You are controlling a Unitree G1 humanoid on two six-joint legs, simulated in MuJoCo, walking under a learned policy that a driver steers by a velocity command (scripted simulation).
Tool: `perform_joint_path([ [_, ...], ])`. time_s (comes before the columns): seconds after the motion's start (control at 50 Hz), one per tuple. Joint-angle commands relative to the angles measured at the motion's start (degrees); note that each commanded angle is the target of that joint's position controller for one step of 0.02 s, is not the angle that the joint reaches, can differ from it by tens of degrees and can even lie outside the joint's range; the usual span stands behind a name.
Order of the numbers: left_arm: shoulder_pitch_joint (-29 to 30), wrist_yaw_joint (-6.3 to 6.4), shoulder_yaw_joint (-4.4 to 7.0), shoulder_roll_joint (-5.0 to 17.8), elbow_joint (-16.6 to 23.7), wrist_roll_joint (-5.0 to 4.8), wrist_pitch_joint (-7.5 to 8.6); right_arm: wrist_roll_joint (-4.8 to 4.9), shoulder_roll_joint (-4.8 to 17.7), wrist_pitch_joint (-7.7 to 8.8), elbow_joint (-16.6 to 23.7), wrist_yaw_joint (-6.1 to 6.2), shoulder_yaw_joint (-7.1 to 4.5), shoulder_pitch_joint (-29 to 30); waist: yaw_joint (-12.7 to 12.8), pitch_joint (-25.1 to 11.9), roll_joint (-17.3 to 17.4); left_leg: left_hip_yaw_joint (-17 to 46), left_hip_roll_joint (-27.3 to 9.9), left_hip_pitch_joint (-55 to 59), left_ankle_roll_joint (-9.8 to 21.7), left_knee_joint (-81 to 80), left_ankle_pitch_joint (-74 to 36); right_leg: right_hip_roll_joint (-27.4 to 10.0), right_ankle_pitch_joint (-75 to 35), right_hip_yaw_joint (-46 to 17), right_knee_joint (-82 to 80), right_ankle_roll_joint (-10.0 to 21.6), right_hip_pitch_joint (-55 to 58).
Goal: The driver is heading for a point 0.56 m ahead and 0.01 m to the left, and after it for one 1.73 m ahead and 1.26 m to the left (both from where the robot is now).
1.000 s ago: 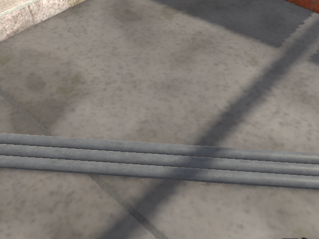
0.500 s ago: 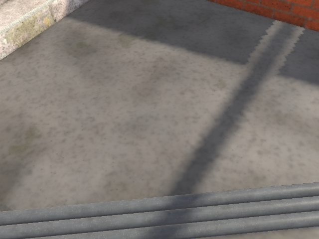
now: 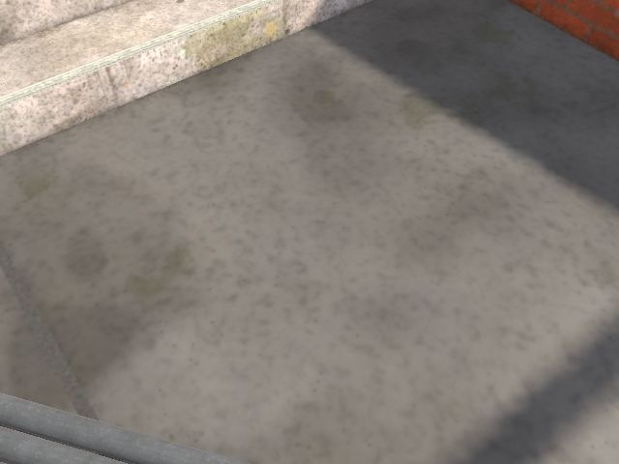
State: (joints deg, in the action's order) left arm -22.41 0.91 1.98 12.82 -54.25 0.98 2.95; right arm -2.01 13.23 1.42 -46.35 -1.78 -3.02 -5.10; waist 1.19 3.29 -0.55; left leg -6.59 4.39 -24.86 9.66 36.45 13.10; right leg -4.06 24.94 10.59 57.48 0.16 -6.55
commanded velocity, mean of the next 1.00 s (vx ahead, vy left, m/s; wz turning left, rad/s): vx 0.39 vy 0.00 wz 0.39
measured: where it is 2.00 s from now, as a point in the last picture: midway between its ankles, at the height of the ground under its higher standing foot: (318, 462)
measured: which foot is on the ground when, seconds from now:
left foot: down 0.00-0.50, up 0.52-0.88, down 0.90-1.00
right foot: up 0.00-0.40, down 0.42-0.90, up 0.92-1.00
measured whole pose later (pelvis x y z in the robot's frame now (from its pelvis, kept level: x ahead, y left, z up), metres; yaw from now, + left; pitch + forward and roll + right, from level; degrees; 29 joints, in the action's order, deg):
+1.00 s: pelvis +0.48 +0.07 +0.02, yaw +24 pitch +1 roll -1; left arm -16.9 1.9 3.1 15.2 -47.0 0.7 2.7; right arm -1.2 14.1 3.2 -41.6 -1.0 -2.7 -10.3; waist 1.1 3.3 -1.7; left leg 2.1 4.4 -23.1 3.4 29.9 7.3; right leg -0.1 28.8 1.0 68.2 -0.2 -23.4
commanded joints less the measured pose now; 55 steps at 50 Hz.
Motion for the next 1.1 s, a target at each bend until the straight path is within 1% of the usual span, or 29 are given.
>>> perform_joint_path([
  [0.02, 8.9, -0.83, 0.90, 6.6, 11.1, -0.33, 2.63, 1.31, 14.8, -1.28, -2.5, 2.17, -4.65, -17.9, -7.7, -10.8, 3.4, 40.5, -23.9, 38.4, 15.6, -20.8, -3.1, 1.3, -2.3, -12.5, 31.9, 0.0, -41.5],
  [0.06, 8.1, -0.85, 1.02, 6.6, 10.9, 0.30, 2.63, 1.39, 8.5, -0.59, -2.5, 2.49, -2.75, -13.3, -2.1, -2.0, -2.0, 30.4, -17.7, 22.6, 9.7, -22.2, -10.2, -2.0, -5.2, -12.1, 23.4, -0.1, -36.4],
  [0.1, 5.9, -1.42, 0.68, 5.3, 10.9, 1.67, 0.11, 1.57, 7.1, 0.60, -1.7, 2.48, -1.96, -11.1, 0.8, -1.8, -0.8, 25.2, -13.7, 15.0, 8.1, -23.1, -14.5, -2.5, -5.8, -11.6, 22.3, -1.1, -31.7],
  [0.18, 13.8, -1.07, -0.40, 2.8, 16.7, 2.44, -2.24, 1.88, 9.0, 2.14, -2.8, 2.07, -2.11, -15.8, 0.1, -1.3, 1.4, 24.8, -10.6, 12.7, 8.0, -23.1, -11.8, -3.0, -5.6, -9.3, 28.2, -2.1, -44.0],
  [0.22, 20.1, -1.48, -0.74, 4.2, 20.0, 2.83, -2.11, 1.63, 9.4, 1.87, -1.6, 2.25, -2.02, -16.3, -1.4, 0.7, 0.6, 23.4, -8.7, 8.5, 6.3, -27.6, -10.9, -2.8, -9.2, -7.5, 12.5, -3.0, -40.1],
  [0.3, 19.9, -2.14, -1.41, 3.5, 19.8, 1.71, -1.92, 1.73, 9.7, 2.66, -2.4, 1.83, -2.04, -20.7, -3.2, -4.2, 4.4, 19.7, -10.7, 20.7, 4.5, -24.9, -35.8, -0.6, -16.0, -5.7, 3.2, -0.4, -35.8],
  [0.34, 25.1, -2.33, -1.20, 4.4, 21.7, 1.12, -1.01, 1.77, 7.8, 2.48, -3.6, 2.39, -1.68, -23.6, -5.6, -2.4, 5.1, 21.2, -11.2, 27.9, 3.1, -24.3, -32.6, -0.8, -25.3, -8.7, -9.3, 0.6, -36.5],
  [0.4, 19.5, -2.24, -0.83, 5.9, 20.7, 0.91, -0.07, 0.50, 8.9, 2.68, -2.4, 2.85, -1.87, -21.2, -2.6, -4.8, 5.6, 18.9, -13.7, 32.9, 2.0, -16.1, -50.7, 2.2, -14.4, -6.9, -12.0, 3.9, -31.0],
  [0.42, 16.0, -1.84, -0.43, 6.2, 19.5, 0.65, 0.25, 0.42, 8.8, 2.77, -2.1, 2.80, -1.75, -20.2, -0.9, -5.8, 5.3, 17.9, -12.6, 29.6, 0.5, -12.4, -56.9, 4.9, -11.9, -5.8, -15.8, 4.8, -22.1],
  [0.44, 16.8, -1.66, 0.35, 7.9, 18.9, 0.39, 0.94, 1.27, 7.9, 2.41, -2.9, 2.21, -1.48, -24.3, -2.7, -6.6, 1.5, 16.4, -8.3, 26.2, -1.1, -7.8, -56.9, 7.7, -12.3, -4.1, -18.9, 4.5, -16.2],
  [0.48, 2.9, -1.94, 1.95, 9.2, 15.5, 0.89, 1.74, 2.55, 12.4, 2.46, -1.2, 1.82, -2.59, -18.9, 6.3, -12.9, -2.8, 13.0, -3.2, 7.8, -5.6, 15.1, -43.8, 2.7, -12.2, -15.6, -27.6, 7.2, 8.7],
  [0.5, -6.9, -2.05, 3.60, 13.5, 12.9, 1.26, 1.56, 3.99, 11.8, 3.21, 1.5, 1.87, -2.81, -16.0, 10.9, -18.7, -12.6, 9.4, 3.6, -2.5, -8.8, 39.8, -20.9, -9.7, -10.9, -36.8, -34.2, 14.2, 17.2],
  [0.52, -2.9, -1.95, 2.60, 11.2, 12.2, 0.82, 1.81, 2.00, 8.7, 4.14, 3.2, 1.81, -1.96, -11.1, 7.4, -13.1, -8.6, 13.9, 3.1, -8.5, -6.5, 44.4, 8.6, -14.5, -25.1, -42.2, -39.6, 14.9, 10.5],
  [0.54, 1.2, -2.03, 2.42, 10.1, 11.9, 0.64, 2.35, 2.02, 6.8, 4.19, 4.2, 1.68, -1.59, -8.4, 4.7, -5.9, -1.8, 15.5, 0.3, -9.3, -4.9, 42.7, 9.4, -13.2, -26.4, -37.0, -41.1, 14.0, 2.4],
  [0.56, 4.4, -2.23, 2.05, 8.6, 12.0, 0.51, 2.89, 2.08, 5.4, 3.91, 4.2, 1.57, -1.36, -11.9, 0.6, -2.6, -1.8, 16.1, -1.6, -9.7, -4.5, 38.3, 8.3, -14.3, -26.3, -35.4, -42.3, 14.0, -1.4],
  [0.58, 5.6, -2.26, 2.07, 7.7, 11.5, 0.38, 3.11, 1.37, 5.5, 3.21, 4.2, 1.83, -1.41, -12.9, -0.9, 0.2, -3.3, 16.1, -2.1, -13.5, -4.7, 39.1, 9.2, -14.6, -28.1, -34.8, -41.7, 14.5, 0.3],
  [0.6, 3.2, -2.25, 1.91, 6.4, 10.7, 0.26, 3.69, 0.28, 5.8, 2.39, 4.4, 2.24, -1.25, -10.3, 1.3, 2.6, -1.2, 14.4, -2.1, -13.9, -5.4, 37.2, 12.2, -11.8, -36.0, -31.5, -42.9, 13.1, -0.4],
  [0.66, 0.9, -1.40, 1.53, 6.4, 8.1, 0.27, 4.89, 0.24, 3.6, 1.52, 5.4, 1.48, -0.96, -8.3, -0.4, 0.9, -0.2, 11.9, -3.6, -9.3, -7.1, 19.5, 11.2, -9.8, -51.7, -21.8, -44.2, 10.6, -0.7],
  [0.7, 0.9, -1.14, 2.15, 9.1, 7.4, 0.86, 4.99, -0.34, 1.9, 1.11, 6.2, 0.75, -0.08, -7.3, -0.3, -2.9, -5.3, 7.4, -3.0, -4.4, -7.7, 16.0, 7.8, -10.1, -66.6, -16.7, -43.1, 11.8, -0.7],
  [0.72, 1.8, -1.14, 2.06, 8.3, 7.8, 0.45, 5.18, 0.64, 2.3, 1.43, 6.1, 0.33, -0.06, -7.8, -0.7, -3.9, -5.1, 6.6, -3.6, -2.1, -7.6, 11.0, -3.4, -6.8, -61.1, -12.1, -43.8, 10.9, -2.7],
  [0.82, 5.3, -0.17, 2.03, 7.8, 8.6, -1.63, 5.56, 0.00, 5.0, 2.22, 7.8, -1.16, -0.41, -5.3, -1.2, -4.0, -6.1, 8.6, -5.7, 6.9, -6.8, -5.8, -21.3, -5.9, -40.9, -7.9, -39.8, 6.1, -5.1],
  [0.86, 3.8, 0.45, 2.82, 9.2, 8.0, -1.71, 4.39, -0.74, 6.5, 2.44, 6.4, -1.42, -1.12, -8.1, -2.2, -3.0, -1.4, 8.0, -4.5, 13.7, -7.2, -13.2, -24.1, -5.7, -31.2, -7.0, -31.8, 5.4, -8.1],
  [0.9, 0.4, 0.81, 2.99, 8.6, 7.7, -1.59, 3.31, -2.54, 9.5, 3.71, 3.5, -1.08, -2.41, -14.1, -4.0, -3.7, 8.5, 7.7, -3.8, 22.3, -5.2, -15.9, -30.7, 0.6, -13.5, -2.7, -11.1, 3.5, -14.9],
  [0.92, -2.4, 1.01, 2.72, 6.3, 9.6, -0.94, 2.47, -2.07, 12.9, 4.35, 4.5, -0.42, -3.03, -18.2, -4.1, -7.1, 16.6, 20.4, -18.0, 31.9, 0.9, -6.4, -70.3, 6.7, 18.2, -1.3, 9.2, 1.5, -26.5],
  [0.94, -8.0, 1.37, 2.03, 5.3, 9.5, -0.57, 0.89, -0.21, 13.7, 3.96, 5.4, 0.28, -2.75, -21.4, -3.0, -14.5, 12.8, 28.4, -25.5, 37.0, 7.0, -2.1, -89.7, 6.8, 19.1, -8.9, 18.1, 0.4, -30.2],
  [0.96, -4.8, 1.60, 2.03, 6.9, 10.4, -0.53, -0.14, 1.94, 13.8, 2.63, 5.9, 1.29, -3.44, -20.3, -5.5, -19.1, 12.9, 30.5, -26.5, 37.1, 11.7, -6.3, -78.7, 5.9, 12.0, -11.2, 21.7, -0.6, -32.5],
  [0.98, -1.4, 1.37, 2.05, 8.2, 11.1, 0.21, -0.75, 2.38, 12.1, 1.44, 7.1, 2.02, -3.04, -15.2, -3.5, -17.0, 8.4, 31.0, -23.6, 31.3, 11.0, -9.3, -62.2, 2.9, 6.3, -12.9, 20.2, -1.0, -32.5],
  [1.02, 3.2, 0.67, 2.32, 8.8, 11.4, 1.41, -2.41, 1.49, 9.3, -0.11, 7.6, 2.51, -1.87, -11.5, -1.9, -11.9, 4.6, 30.9, -19.7, 19.9, 9.1, -14.0, -46.7, 1.6, 2.9, -13.3, 14.8, -2.1, -28.8],
  [1.1, 6.0, 0.66, 1.20, 5.9, 12.9, 0.74, -4.98, 0.53, 10.2, -1.13, 6.8, 2.48, -2.63, -11.1, -0.4, -10.6, 3.6, 28.6, -14.6, 10.7, 6.5, -16.1, -33.4, 2.9, -0.2, -12.6, 4.2, -1.9, -23.3],
])
Keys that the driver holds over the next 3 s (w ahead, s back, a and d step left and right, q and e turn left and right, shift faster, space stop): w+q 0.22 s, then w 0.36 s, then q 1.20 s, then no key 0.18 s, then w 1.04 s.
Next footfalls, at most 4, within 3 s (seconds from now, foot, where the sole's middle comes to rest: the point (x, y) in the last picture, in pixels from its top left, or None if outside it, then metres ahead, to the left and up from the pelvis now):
0.42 right None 0.42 -0.09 -0.72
0.90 left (242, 414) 0.56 0.18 -0.75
1.34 right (330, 394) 0.61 -0.01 -0.75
1.78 left None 0.38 0.10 -0.69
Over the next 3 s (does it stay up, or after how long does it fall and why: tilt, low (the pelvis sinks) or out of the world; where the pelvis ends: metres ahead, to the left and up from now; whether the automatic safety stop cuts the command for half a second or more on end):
stays up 0.71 0.31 0.02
